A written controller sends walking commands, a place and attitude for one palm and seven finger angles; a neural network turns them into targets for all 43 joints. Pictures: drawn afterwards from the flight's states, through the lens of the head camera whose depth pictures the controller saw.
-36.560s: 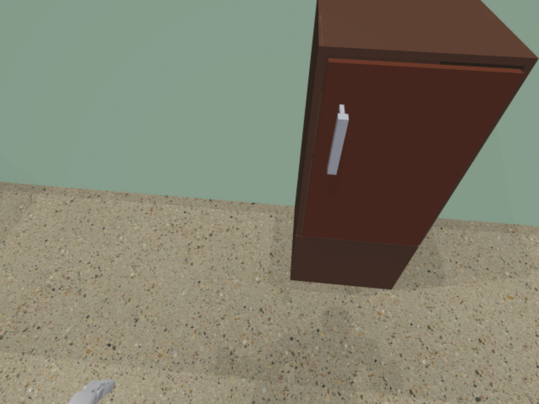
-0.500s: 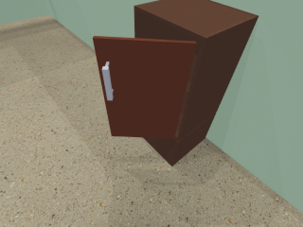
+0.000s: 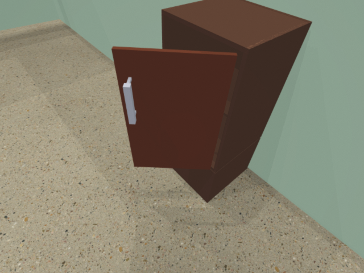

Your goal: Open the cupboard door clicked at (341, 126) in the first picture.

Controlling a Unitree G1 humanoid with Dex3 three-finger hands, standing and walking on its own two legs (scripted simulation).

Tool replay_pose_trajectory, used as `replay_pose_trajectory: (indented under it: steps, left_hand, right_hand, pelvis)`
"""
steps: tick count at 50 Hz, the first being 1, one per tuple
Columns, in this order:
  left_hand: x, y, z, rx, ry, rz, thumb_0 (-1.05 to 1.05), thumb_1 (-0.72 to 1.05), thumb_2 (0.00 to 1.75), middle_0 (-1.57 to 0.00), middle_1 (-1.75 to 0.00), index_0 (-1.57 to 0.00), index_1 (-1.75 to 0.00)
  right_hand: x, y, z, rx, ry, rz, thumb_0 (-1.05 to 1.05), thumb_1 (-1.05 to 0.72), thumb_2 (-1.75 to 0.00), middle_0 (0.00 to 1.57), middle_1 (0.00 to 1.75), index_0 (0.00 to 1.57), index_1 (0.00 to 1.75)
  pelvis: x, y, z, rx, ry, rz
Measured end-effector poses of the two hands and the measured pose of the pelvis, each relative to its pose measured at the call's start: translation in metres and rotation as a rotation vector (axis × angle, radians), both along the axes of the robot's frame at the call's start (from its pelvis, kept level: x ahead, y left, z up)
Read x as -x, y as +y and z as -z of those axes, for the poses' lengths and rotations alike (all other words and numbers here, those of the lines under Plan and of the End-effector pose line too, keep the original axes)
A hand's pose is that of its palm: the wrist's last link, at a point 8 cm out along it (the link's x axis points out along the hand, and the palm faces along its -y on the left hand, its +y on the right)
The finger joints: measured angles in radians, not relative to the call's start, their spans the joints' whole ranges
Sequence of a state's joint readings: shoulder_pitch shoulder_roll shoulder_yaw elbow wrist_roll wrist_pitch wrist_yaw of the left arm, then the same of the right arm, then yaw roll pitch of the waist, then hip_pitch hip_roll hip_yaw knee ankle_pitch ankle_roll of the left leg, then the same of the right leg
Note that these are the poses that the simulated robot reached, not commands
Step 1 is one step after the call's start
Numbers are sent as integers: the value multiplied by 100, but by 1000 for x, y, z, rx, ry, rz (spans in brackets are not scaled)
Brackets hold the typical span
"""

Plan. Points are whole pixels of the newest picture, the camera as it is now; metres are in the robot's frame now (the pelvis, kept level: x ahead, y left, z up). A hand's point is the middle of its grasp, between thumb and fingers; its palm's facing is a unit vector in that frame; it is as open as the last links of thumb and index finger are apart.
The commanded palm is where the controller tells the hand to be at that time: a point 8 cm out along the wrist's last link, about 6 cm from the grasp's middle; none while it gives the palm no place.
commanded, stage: shuffle to correct the standing spot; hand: left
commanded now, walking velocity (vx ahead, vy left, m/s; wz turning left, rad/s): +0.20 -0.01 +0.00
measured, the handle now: (131, 101) +0.64 +0.22 +0.01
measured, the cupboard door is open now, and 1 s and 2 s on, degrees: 48 48 48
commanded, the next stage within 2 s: come to a stop and stand still in 0.34 s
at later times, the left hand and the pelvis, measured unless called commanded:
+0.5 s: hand out of the picture +0.10 +0.18 -0.18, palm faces -0.04 -0.99 -0.16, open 7.3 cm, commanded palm none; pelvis +0.09 +0.01 +0.00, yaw -2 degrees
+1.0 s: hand (121, 269) +0.18 +0.17 -0.18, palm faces +0.08 -0.98 -0.16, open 7.3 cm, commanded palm none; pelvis +0.08 -0.01 -0.02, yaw +2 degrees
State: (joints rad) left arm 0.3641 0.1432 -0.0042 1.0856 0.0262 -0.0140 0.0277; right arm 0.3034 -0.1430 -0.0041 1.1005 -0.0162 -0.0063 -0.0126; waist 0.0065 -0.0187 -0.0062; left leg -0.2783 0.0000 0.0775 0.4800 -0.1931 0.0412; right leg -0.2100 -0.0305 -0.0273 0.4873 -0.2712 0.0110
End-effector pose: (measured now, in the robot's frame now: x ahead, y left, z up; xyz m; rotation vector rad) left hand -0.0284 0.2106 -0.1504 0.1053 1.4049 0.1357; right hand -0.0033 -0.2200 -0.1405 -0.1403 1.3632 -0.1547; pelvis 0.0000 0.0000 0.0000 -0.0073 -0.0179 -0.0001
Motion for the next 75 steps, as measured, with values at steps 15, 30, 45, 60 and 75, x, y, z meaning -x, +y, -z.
replay_pose_trajectory:
  steps: [15, 30, 45, 60, 75]
  left_hand:
    - [-12, 2, 15, 42, 78, -53, 0, 91, 89, -20, -30, -20, -30]
    - [-197, 20, -15, -67, -124, 92, 3, 96, 89, -19, -30, -20, -30]
    - [-225, -19, -7, -31, -300, 27, -1, 93, 89, -20, -30, -20, -30]
    - [-96, 26, -7, -15, -67, -58, 0, 91, 89, -19, -30, -20, -30]
    - [-92, -26, 1, -28, -5, 14, 1, 92, 89, -20, -30, -20, -30]
  right_hand:
    - [-34, 11, 4, 11, 14, 15, 0, -91, -90, 20, 29, 20, 30]
    - [-3, 39, -6, -80, 235, 109, 0, -91, -90, 20, 30, 20, 30]
    - [-110, -29, 11, 15, 11, 14, 0, -91, -90, 20, 29, 20, 30]
    - [-74, 11, -14, 13, -15, -32, 0, -91, -90, 20, 29, 20, 30]
    - [-54, -20, 18, -32, 103, 29, 0, -91, -90, 20, 30, 20, 30]
  pelvis:
    - [-52, 10, 11, 2, 11, 10]
    - [-103, -4, -3, -20, 18, 27]
    - [-92, -22, 11, -26, -6, -33]
    - [-70, 3, -7, 2, 37, -28]
    - [-75, -24, 11, 26, 45, -21]
